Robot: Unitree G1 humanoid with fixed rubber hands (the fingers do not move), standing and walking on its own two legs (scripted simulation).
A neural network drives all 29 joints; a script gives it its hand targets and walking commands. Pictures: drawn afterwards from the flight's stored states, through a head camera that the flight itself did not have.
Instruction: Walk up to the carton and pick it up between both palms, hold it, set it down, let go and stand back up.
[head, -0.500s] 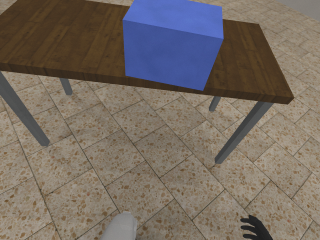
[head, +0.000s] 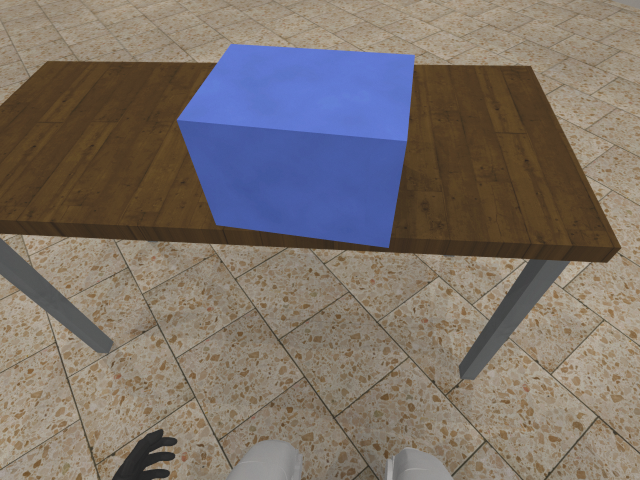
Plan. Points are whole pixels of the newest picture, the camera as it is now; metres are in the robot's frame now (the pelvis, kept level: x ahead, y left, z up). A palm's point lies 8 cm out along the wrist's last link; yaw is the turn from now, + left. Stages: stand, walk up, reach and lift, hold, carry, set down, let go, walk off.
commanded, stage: walk up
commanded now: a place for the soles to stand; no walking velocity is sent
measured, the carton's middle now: (309, 145) +0.57 +0.04 +0.08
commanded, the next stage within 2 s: none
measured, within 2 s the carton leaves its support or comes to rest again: neither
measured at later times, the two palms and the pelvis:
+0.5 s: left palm out of the picture +0.09 +0.27 -0.08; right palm (503, 414) +0.20 -0.22 -0.06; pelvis +0.04 +0.01 +0.03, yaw +3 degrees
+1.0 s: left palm out of the picture +0.10 +0.27 -0.08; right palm (520, 463) +0.15 -0.23 -0.08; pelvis +0.05 +0.01 +0.03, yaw +3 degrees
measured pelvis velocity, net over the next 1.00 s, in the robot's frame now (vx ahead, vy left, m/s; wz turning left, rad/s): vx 0.05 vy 0.01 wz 0.06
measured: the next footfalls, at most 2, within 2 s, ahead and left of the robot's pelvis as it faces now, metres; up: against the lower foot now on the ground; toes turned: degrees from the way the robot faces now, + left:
left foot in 0.16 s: +0.11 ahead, +0.11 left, +0.00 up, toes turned +4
left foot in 1.50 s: +0.27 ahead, +0.14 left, +0.00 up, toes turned +3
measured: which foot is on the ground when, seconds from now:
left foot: up 0.00-0.14, down 0.16-1.00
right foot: down 0.00-1.00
